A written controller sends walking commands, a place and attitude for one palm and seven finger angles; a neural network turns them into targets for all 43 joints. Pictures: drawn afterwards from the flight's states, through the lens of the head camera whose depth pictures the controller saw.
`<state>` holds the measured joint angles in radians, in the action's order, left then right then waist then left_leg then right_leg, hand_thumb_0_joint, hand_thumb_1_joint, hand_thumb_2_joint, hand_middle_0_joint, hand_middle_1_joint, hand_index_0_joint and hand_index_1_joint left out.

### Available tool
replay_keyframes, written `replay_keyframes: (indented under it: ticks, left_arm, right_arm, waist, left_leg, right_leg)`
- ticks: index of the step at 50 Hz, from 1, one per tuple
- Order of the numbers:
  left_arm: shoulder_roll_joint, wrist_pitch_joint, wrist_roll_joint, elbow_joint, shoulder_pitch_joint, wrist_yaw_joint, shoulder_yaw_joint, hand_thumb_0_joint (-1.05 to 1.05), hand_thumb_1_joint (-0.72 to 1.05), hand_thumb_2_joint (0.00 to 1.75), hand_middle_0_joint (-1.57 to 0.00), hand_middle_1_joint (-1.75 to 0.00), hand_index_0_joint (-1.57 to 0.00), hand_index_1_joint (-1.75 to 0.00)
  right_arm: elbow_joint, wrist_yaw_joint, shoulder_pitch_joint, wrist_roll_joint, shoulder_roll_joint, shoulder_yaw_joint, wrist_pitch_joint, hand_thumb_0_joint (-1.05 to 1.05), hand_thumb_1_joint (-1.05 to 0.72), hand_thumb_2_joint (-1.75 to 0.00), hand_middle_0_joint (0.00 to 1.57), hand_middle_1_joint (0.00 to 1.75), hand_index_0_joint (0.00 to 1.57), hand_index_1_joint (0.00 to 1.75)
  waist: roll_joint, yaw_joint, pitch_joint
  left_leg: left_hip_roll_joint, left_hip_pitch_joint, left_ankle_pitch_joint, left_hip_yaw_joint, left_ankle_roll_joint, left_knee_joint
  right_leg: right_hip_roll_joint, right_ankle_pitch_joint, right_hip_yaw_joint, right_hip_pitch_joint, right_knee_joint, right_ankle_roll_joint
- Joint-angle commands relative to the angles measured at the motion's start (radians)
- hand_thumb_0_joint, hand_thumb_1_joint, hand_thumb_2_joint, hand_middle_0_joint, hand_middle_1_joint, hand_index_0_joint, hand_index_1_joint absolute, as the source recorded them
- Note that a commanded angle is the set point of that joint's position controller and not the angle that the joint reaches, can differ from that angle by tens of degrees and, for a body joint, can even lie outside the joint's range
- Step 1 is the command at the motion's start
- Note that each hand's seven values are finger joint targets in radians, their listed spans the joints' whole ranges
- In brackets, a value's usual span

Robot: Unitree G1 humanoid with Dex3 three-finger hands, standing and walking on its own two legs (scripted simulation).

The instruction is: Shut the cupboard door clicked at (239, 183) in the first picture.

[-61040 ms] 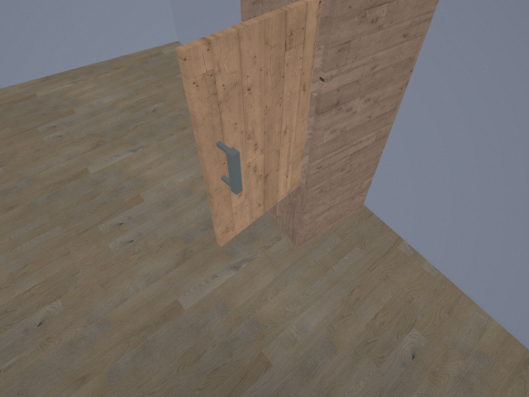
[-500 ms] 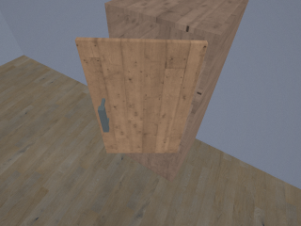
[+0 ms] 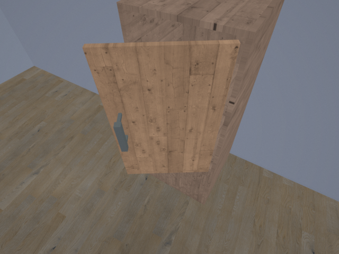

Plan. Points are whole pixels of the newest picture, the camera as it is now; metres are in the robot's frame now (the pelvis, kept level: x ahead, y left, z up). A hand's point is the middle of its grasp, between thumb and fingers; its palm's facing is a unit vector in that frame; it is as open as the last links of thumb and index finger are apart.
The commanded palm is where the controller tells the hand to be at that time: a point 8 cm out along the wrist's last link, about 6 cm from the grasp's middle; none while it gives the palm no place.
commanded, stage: look again from close up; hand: left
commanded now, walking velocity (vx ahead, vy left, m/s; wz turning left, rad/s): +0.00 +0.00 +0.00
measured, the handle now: (122, 132) +0.46 +0.18 -0.02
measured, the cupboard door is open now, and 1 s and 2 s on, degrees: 33 33 33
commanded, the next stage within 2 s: raise the hand and make a fist in 0.10 s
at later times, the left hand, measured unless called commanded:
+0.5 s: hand (103, 233) +0.17 +0.17 -0.03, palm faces +0.07 -1.00 -0.03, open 6.8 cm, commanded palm +0.11 +0.23 -0.06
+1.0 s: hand (94, 244) +0.16 +0.19 -0.05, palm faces +0.09 -1.00 -0.04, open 4.4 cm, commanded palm +0.12 +0.23 -0.04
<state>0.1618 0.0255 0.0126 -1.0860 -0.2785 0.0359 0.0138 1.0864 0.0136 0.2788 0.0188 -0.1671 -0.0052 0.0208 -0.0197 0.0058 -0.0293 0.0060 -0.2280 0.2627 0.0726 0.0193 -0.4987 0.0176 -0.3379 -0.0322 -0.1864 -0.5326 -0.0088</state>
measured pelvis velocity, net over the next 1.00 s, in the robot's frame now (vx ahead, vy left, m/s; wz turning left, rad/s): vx -0.05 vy -0.01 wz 0.03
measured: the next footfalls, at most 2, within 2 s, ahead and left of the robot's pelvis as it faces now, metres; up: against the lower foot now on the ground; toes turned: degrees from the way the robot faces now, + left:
none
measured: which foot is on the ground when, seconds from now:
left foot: down 0.00-1.00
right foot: down 0.00-1.00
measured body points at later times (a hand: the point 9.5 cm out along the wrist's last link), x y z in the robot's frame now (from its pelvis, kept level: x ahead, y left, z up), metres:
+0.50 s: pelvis -0.03 -0.03 -0.07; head +0.01 -0.02 +0.38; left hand +0.16 +0.22 -0.03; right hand +0.18 -0.27 -0.12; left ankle +0.00 +0.11 -0.74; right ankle -0.03 -0.12 -0.74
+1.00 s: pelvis -0.05 -0.01 -0.10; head +0.00 -0.01 +0.35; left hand +0.15 +0.24 -0.04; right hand +0.11 -0.24 -0.18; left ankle +0.00 +0.11 -0.74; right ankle -0.03 -0.12 -0.74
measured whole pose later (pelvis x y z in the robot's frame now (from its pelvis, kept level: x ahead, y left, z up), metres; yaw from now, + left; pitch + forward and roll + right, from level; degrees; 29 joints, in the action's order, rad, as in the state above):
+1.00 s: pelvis -0.05 -0.01 -0.10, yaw +2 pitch +15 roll -2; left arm 0.22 0.36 -0.28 0.03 -0.42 -0.21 -0.17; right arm 0.56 0.06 0.28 -0.01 -0.19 0.00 0.23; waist -0.03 0.01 0.15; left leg -0.04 -0.99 0.48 -0.02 0.00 -1.20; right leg -0.01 -0.55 0.08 -0.90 -1.18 0.03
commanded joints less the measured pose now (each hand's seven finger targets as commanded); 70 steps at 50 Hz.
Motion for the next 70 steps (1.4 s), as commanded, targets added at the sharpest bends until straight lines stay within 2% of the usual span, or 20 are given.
replay_keyframes:
  ticks: [1, 9, 10, 11, 12, 13, 14, 15, 16, 17, 20, 22, 24, 27, 33, 37, 43, 53, 60, 70]
  left_arm:
    - [0.132, 0.013, 0.0, 0.031, -0.045, 0.008, -0.026, 0.0, 0.9, 0.9, -0.2, -0.3, -0.2, -0.3]
    - [0.167, 0.008, 0.002, 0.033, -0.01, 0.003, -0.031, 0.0, 0.9, 0.9, -0.2, -0.3, -0.2, -0.3]
    - [0.131, 0.02, 0.013, 0.011, -0.112, 0.043, -0.031, 0.0, 0.9, 0.9, -0.2, -0.3, -0.2, -0.3]
    - [0.773, 0.306, -0.106, 1.673, 0.788, 0.068, -0.502, 0.0, 0.9, 0.9, -0.2, -0.3, -0.2, -0.3]
    - [0.188, 0.211, -0.122, 1.243, -0.011, 0.077, -0.067, 0.0, 0.9, 0.9, -0.22, -0.32, -0.22, -0.32]
    - [-0.032, 0.078, -0.193, 1.245, -0.238, 0.077, -0.008, 0.0, 0.9, 0.9, -0.24, -0.34, -0.24, -0.34]
    - [0.022, 0.093, -0.16, 1.186, -0.061, 0.077, -0.037, 0.0, 0.9, 0.9, -0.25, -0.36, -0.25, -0.36]
    - [-0.02, 0.127, -0.17, 1.125, -0.076, 0.05, -0.043, 0.0, 0.9, 0.9, -0.27, -0.38, -0.27, -0.38]
    - [0.031, 0.181, -0.177, 1.001, -0.153, 0.022, -0.119, 0.0, 0.9, 0.9, -0.29, -0.4, -0.29, -0.4]
    - [0.02, 0.263, -0.199, 0.898, -0.264, -0.024, -0.158, 0.0, 0.9, 0.9, -0.31, -0.42, -0.31, -0.42]
    - [0.03, 0.536, -0.252, 0.845, -0.425, -0.245, -0.251, 0.0, 0.9, 0.9, -0.36, -0.48, -0.36, -0.48]
    - [0.073, 0.664, -0.279, 0.863, -0.331, -0.377, -0.258, 0.0, 0.9, 0.9, -0.4, -0.52, -0.4, -0.52]
    - [0.155, 0.633, -0.317, 0.959, -0.294, -0.421, -0.321, 0.0, 0.9, 0.9, -0.44, -0.56, -0.44, -0.56]
    - [0.182, 0.564, -0.358, 1.162, -0.142, -0.392, -0.332, 0.0, 0.9, 0.9, -0.49, -0.62, -0.49, -0.62]
    - [0.191, 0.611, -0.306, 1.456, 0.088, -0.317, -0.207, 0.0, 0.9, 0.9, -0.6, -0.74, -0.6, -0.74]
    - [0.174, 0.502, -0.314, 1.317, -0.031, -0.35, -0.195, 0.0, 0.9, 0.9, -0.68, -0.82, -0.68, -0.82]
    - [0.216, 0.343, -0.324, 1.286, -0.148, -0.283, -0.306, 0.0, 0.9, 0.9, -0.79, -0.94, -0.79, -0.94]
    - [0.147, 0.487, -0.293, 1.318, -0.146, -0.234, -0.199, 0.0, 0.9, 0.9, -0.97, -1.14, -0.97, -1.14]
    - [0.153, 0.473, -0.281, 1.388, -0.153, -0.214, -0.2, 0.0, 0.9, 0.9, -1.1, -1.28, -1.1, -1.28]
    - [0.153, 0.413, -0.264, 1.374, -0.117, -0.216, -0.182, 0.0, 0.9, 0.9, -1.28, -1.48, -1.28, -1.48]
  right_arm:
    - [-0.035, 0.011, 0.025, -0.005, -0.117, 0.019, 0.022, 0.0, -0.9, -0.9, 0.2, 0.3, 0.2, 0.3]
    - [-0.033, 0.014, -0.034, -0.005, -0.147, 0.023, 0.018, 0.0, -0.9, -0.9, 0.2, 0.3, 0.2, 0.3]
    - [-0.096, 0.01, -0.085, -0.018, -0.141, 0.028, 0.016, 0.0, -0.9, -0.9, 0.2, 0.3, 0.2, 0.3]
    - [-0.334, 0.099, 0.042, -0.033, -0.334, 0.074, 0.211, 0.0, -0.9, -0.9, 0.2, 0.3, 0.2, 0.3]
    - [-0.349, 0.127, -0.049, -0.089, -0.218, 0.019, 0.291, 0.0, -0.9, -0.9, 0.2, 0.3, 0.2, 0.3]
    - [-0.391, 0.098, -0.078, -0.068, -0.167, 0.031, 0.324, 0.0, -0.9, -0.9, 0.2, 0.3, 0.2, 0.3]
    - [-0.377, 0.058, -0.062, -0.061, -0.161, 0.05, 0.342, 0.0, -0.9, -0.9, 0.2, 0.3, 0.2, 0.3]
    - [-0.42, 0.041, -0.074, -0.045, -0.175, 0.076, 0.351, 0.0, -0.9, -0.9, 0.2, 0.3, 0.2, 0.3]
    - [-0.439, 0.031, -0.088, -0.039, -0.185, 0.089, 0.35, 0.0, -0.9, -0.9, 0.2, 0.3, 0.2, 0.3]
    - [-0.463, 0.023, -0.108, -0.03, -0.178, 0.09, 0.345, 0.0, -0.9, -0.9, 0.2, 0.3, 0.2, 0.3]
    - [-0.513, -0.018, -0.132, -0.01, -0.176, 0.113, 0.33, 0.0, -0.9, -0.9, 0.2, 0.3, 0.2, 0.3]
    - [-0.567, -0.024, -0.166, -0.019, -0.174, 0.12, 0.329, 0.0, -0.9, -0.9, 0.2, 0.3, 0.2, 0.3]
    - [-0.648, -0.019, -0.178, -0.027, -0.188, 0.118, 0.311, 0.0, -0.9, -0.9, 0.2, 0.3, 0.2, 0.3]
    - [-0.715, 0.006, -0.17, -0.04, -0.177, 0.105, 0.303, 0.0, -0.9, -0.9, 0.2, 0.3, 0.2, 0.3]
    - [-0.695, 0.056, -0.117, -0.031, -0.189, 0.074, 0.316, 0.0, -0.9, -0.9, 0.2, 0.3, 0.2, 0.3]
    - [-0.684, 0.072, -0.113, -0.045, -0.188, 0.064, 0.312, 0.0, -0.9, -0.9, 0.2, 0.3, 0.2, 0.3]
    - [-0.711, 0.07, -0.137, -0.051, -0.157, 0.059, 0.272, 0.0, -0.9, -0.9, 0.2, 0.3, 0.2, 0.3]
    - [-0.702, 0.051, -0.098, -0.029, -0.184, 0.058, 0.275, 0.0, -0.9, -0.9, 0.2, 0.3, 0.2, 0.3]
    - [-0.724, 0.05, -0.084, -0.028, -0.19, 0.059, 0.249, 0.0, -0.9, -0.9, 0.2, 0.3, 0.2, 0.3]
    - [-0.756, 0.045, -0.07, -0.027, -0.194, 0.042, 0.205, 0.0, -0.9, -0.9, 0.2, 0.3, 0.2, 0.3]
  waist:
    - [0.048, -0.004, 0.011]
    - [0.014, -0.007, 0.008]
    - [0.095, -0.033, 0.012]
    - [-0.048, 0.11, 0.418]
    - [-0.392, 0.019, 0.523]
    - [-0.358, -0.005, 0.444]
    - [-0.128, 0.044, 0.189]
    - [-0.064, 0.032, 0.021]
    - [0.08, 0.024, -0.038]
    - [0.246, 0.007, -0.047]
    - [0.283, -0.082, 0.212]
    - [0.194, -0.08, 0.249]
    - [0.009, -0.104, 0.326]
    - [0.01, -0.069, 0.422]
    - [-0.032, 0.039, 0.365]
    - [-0.015, 0.021, 0.345]
    - [0.019, -0.056, 0.389]
    - [-0.017, -0.014, 0.344]
    - [-0.056, -0.02, 0.388]
    - [-0.064, -0.004, 0.342]
  left_leg:
    - [-0.102, 0.064, -0.223, -0.104, 0.02, 0.085]
    - [-0.106, 0.075, -0.238, -0.097, 0.017, 0.089]
    - [-0.129, 0.038, -0.362, -0.064, -0.012, -0.122]
    - [-0.066, 0.378, -0.528, -0.104, 0.012, -0.171]
    - [-0.085, 0.449, -0.646, -0.163, -0.001, -0.09]
    - [-0.081, 0.314, -0.719, -0.146, -0.037, -0.029]
    - [-0.076, 0.08, -0.554, -0.143, -0.038, -0.018]
    - [-0.049, -0.083, -0.316, -0.137, -0.039, -0.077]
    - [-0.022, -0.226, -0.101, -0.129, -0.037, -0.14]
    - [-0.005, -0.325, -0.03, -0.12, -0.028, -0.212]
    - [0.025, -0.447, -0.217, -0.075, -0.045, -0.433]
    - [0.037, -0.575, -0.034, -0.055, -0.045, -0.513]
    - [0.042, -0.584, -0.03, -0.036, -0.028, -0.56]
    - [0.031, -0.626, 0.058, -0.042, -0.011, -0.614]
    - [-0.017, -0.626, 0.142, -0.099, 0.023, -0.671]
    - [-0.012, -0.67, 0.194, -0.106, 0.017, -0.645]
    - [-0.008, -0.652, 0.13, -0.108, 0.011, -0.574]
    - [-0.012, -0.577, 0.121, -0.132, 0.007, -0.513]
    - [-0.016, -0.504, 0.098, -0.146, -0.001, -0.475]
    - [-0.019, -0.476, 0.114, -0.161, -0.007, -0.445]
  right_leg:
    - [0.068, 0.265, -0.07, -0.04, 0.091, 0.048]
    - [0.074, 0.305, -0.072, -0.022, 0.107, 0.047]
    - [0.126, 0.663, -0.119, -0.023, 0.129, 0.013]
    - [0.026, 0.669, 0.029, -0.021, -0.18, 0.026]
    - [-0.023, 0.266, 0.104, -0.189, -0.312, 0.01]
    - [-0.029, 0.066, 0.132, -0.207, -0.342, 0.016]
    - [-0.015, 0.03, 0.113, -0.304, -0.244, 0.014]
    - [-0.013, 0.057, 0.128, -0.334, -0.148, 0.021]
    - [-0.008, 0.052, 0.133, -0.376, -0.102, 0.025]
    - [-0.006, 0.022, 0.124, -0.435, -0.116, 0.021]
    - [0.005, 0.506, 0.086, -0.411, -0.402, 0.014]
    - [0.008, 0.214, 0.015, -0.524, -0.447, 0.021]
    - [0.016, 0.143, -0.037, -0.508, -0.463, 0.034]
    - [0.016, -0.064, -0.096, -0.536, -0.414, 0.013]
    - [-0.021, -0.241, -0.07, -0.712, -0.41, 0.027]
    - [-0.022, -0.316, -0.051, -0.7, -0.387, 0.023]
    - [-0.016, -0.258, -0.033, -0.568, -0.37, 0.018]
    - [-0.038, -0.149, 0.075, -0.653, -0.45, 0.037]
    - [-0.046, -0.088, 0.109, -0.638, -0.469, 0.041]
    - [-0.055, -0.071, 0.122, -0.629, -0.447, 0.042]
